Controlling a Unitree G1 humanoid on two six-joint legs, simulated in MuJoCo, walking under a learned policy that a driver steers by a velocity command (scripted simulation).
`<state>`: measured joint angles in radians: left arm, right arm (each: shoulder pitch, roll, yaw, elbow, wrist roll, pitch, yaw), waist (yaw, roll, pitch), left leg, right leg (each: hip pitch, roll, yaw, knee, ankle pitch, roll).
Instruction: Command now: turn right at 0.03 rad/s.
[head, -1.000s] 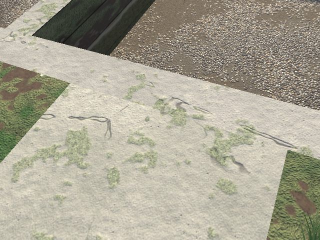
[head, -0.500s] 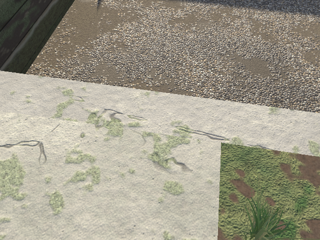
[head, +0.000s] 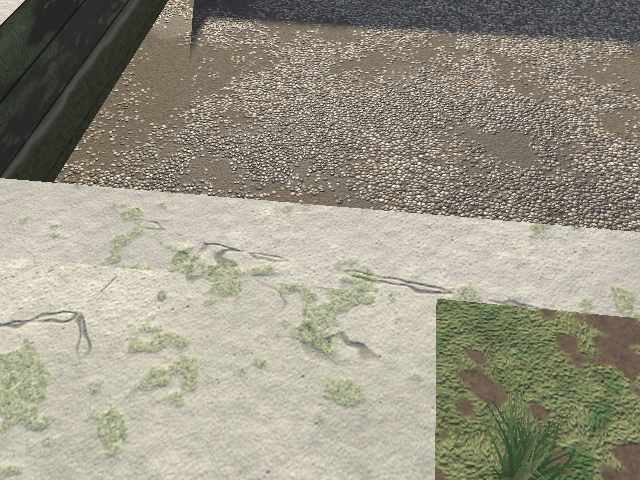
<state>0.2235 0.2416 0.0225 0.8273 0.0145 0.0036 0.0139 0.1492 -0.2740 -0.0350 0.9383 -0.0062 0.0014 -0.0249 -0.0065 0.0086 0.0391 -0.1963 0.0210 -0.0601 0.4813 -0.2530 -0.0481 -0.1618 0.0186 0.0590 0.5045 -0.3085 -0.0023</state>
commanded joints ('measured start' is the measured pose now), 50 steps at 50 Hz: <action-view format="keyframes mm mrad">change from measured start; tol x32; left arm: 1 -1 133 27 -33 -2 -18 5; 50 -252 139 43 -101 -44 -106 -60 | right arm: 1 -10 -108 -23 -14 1 -6 -7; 50 312 -159 -30 101 15 -70 4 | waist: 1 -1 -39 -10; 50 26 114 8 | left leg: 1 40 11 -4 -45 151 12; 27 18 -10 96 2 -91 123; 31 311 379 -663 -336 -338 327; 50 319 235 4 -204 790 184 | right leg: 1 -66 -67 71 -126 163 -22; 17 -43 -40 31 -124 199 -20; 23 -111 -273 398 -353 -548 -205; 27 -193 -214 252 -264 -304 -156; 32 -652 -43 72 629 -165 -55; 50 -264 -10 -114 29 261 -83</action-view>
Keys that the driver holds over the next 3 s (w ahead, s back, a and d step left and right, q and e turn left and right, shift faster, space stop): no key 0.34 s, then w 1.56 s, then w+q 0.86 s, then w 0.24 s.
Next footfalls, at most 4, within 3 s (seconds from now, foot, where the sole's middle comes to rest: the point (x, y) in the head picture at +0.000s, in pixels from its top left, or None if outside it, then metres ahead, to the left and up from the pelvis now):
1.04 right None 0.43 -0.10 -0.77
1.56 left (274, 389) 0.73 0.14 -0.77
2.08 right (366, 293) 1.00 -0.08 -0.77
2.56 left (266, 273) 1.07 0.18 -0.77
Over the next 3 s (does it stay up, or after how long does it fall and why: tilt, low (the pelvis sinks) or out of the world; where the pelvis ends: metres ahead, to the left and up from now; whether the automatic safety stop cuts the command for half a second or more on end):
stays up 1.08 0.11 -0.02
